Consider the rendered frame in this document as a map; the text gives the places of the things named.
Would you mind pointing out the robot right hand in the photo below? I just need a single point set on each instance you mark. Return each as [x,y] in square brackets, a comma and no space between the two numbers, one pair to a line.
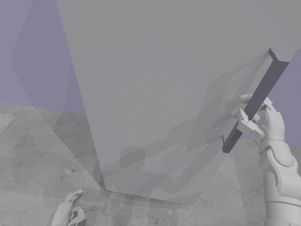
[269,127]

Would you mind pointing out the right robot forearm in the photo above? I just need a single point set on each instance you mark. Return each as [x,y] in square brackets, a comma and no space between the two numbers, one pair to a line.
[281,183]

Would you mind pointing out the handle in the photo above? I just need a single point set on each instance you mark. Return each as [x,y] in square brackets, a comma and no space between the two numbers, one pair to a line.
[275,70]

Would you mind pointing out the robot left hand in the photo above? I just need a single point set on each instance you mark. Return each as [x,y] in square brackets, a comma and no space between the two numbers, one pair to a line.
[66,216]

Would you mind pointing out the fridge door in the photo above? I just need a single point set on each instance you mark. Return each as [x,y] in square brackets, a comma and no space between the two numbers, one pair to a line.
[160,78]

